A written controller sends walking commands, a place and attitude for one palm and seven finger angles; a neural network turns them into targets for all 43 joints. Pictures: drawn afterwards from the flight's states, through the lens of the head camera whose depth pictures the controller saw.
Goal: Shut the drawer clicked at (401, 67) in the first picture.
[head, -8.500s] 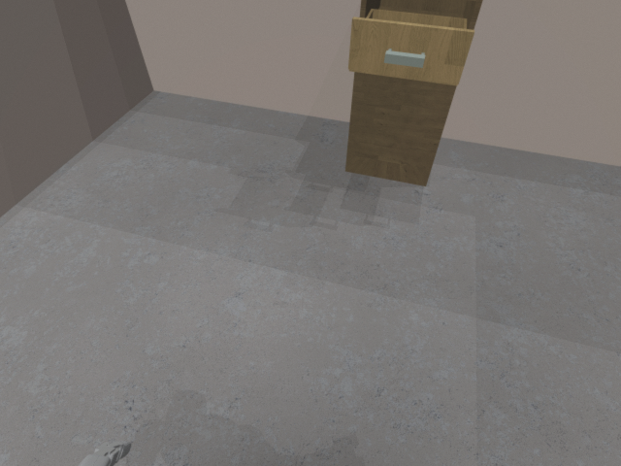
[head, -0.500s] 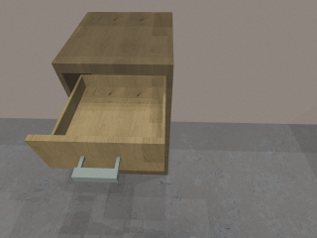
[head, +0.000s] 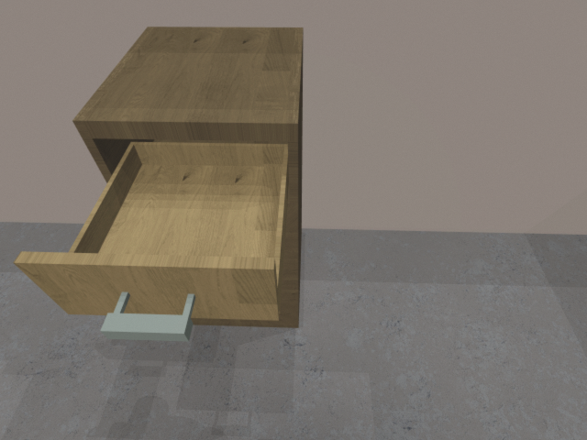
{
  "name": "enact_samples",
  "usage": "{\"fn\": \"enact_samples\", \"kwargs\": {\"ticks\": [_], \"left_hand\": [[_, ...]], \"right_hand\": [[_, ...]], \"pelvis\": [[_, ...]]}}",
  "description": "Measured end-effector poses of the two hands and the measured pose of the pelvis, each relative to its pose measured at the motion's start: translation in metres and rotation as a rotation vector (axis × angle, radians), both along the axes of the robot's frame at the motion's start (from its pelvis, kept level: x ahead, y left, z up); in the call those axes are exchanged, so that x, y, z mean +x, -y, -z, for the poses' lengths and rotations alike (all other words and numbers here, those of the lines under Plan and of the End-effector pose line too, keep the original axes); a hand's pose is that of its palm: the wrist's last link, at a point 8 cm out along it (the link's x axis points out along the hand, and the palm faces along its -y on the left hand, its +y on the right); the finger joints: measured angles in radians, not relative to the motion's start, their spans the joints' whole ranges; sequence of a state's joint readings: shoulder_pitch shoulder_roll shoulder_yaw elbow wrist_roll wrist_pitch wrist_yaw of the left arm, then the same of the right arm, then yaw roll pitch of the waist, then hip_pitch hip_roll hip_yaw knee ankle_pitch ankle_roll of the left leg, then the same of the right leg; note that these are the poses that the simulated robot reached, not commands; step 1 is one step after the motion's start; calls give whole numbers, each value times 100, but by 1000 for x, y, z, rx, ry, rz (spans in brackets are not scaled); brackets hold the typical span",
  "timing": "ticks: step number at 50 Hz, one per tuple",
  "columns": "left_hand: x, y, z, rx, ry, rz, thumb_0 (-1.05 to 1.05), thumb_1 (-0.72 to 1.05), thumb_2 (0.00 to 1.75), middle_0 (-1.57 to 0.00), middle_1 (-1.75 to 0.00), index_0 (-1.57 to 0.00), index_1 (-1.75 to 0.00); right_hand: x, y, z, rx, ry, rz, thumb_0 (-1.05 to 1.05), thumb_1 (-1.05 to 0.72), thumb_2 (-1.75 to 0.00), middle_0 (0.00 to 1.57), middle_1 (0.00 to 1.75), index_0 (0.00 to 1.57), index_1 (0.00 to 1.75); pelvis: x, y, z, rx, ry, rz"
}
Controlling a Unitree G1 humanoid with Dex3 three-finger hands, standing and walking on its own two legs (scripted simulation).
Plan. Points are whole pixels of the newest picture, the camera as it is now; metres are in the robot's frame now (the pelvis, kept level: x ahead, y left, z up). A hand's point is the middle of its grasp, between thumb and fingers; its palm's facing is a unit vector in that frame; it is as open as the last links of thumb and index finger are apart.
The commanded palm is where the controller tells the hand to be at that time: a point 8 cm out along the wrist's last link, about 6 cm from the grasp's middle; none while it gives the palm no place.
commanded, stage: come to a stop and stand still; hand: left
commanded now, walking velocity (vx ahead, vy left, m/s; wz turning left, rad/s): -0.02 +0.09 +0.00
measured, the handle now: (152, 312) +0.30 +0.23 -0.02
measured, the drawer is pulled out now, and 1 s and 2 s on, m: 0.29 0.29 0.28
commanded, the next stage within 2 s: look again from close up in 0.80 s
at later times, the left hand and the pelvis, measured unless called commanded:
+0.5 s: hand out of the picture +0.05 +0.25 -0.17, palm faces +0.02 -0.97 -0.23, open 7.4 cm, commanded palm none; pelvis +0.02 +0.07 +0.00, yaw -1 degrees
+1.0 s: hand out of the picture +0.04 +0.23 -0.17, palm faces +0.00 -0.98 -0.21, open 7.4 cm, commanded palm none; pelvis +0.03 +0.06 +0.00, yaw -1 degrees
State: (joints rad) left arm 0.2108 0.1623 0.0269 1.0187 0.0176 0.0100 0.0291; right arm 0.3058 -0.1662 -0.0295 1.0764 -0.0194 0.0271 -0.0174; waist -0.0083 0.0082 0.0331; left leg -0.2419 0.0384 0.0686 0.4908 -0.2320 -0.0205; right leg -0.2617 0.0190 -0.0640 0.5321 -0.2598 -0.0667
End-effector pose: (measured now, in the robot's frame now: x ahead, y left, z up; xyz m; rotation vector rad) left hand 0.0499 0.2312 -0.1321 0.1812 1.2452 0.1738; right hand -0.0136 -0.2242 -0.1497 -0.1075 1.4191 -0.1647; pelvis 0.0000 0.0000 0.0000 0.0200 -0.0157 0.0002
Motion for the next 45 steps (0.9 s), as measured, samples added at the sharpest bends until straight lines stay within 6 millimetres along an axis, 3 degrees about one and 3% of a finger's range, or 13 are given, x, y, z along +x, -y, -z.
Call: {"fn": "enact_samples", "kwargs": {"ticks": [8,13,20,27,35,45], "left_hand": [[-21,-12,3,-6,-71,-26,0,92,90,-21,-30,-20,-30],[-31,-28,6,-1,-87,-2,0,91,90,-21,-30,-20,-30],[-19,-57,6,1,-50,-11,0,91,90,-21,-30,-20,-30],[-9,-73,4,-4,-54,12,0,91,90,-20,-30,-20,-30],[-11,-75,6,-15,-98,11,0,91,90,-20,-30,-20,-30],[-10,-60,7,-24,-112,4,0,91,90,-20,-30,-20,-30]], "right_hand": [[3,-16,-3,4,-12,-14,1,-91,-90,20,30,19,30],[23,-34,1,9,56,-11,1,-90,-90,20,30,19,30],[43,-58,-2,-13,128,-37,2,-93,-90,20,30,20,30],[48,-71,-7,-23,131,-47,2,-93,-90,20,30,20,30],[43,-77,-8,-20,85,-40,1,-92,-90,20,30,20,30],[41,-74,-5,-5,61,-22,1,-91,-90,20,30,20,30]], "pelvis": [[5,-13,-2,-8,-9,4],[7,-32,3,-33,-14,1],[15,-60,2,-28,14,9],[17,-75,0,-19,3,21],[25,-78,-2,-16,-4,24],[32,-69,-3,-15,10,26]]}}
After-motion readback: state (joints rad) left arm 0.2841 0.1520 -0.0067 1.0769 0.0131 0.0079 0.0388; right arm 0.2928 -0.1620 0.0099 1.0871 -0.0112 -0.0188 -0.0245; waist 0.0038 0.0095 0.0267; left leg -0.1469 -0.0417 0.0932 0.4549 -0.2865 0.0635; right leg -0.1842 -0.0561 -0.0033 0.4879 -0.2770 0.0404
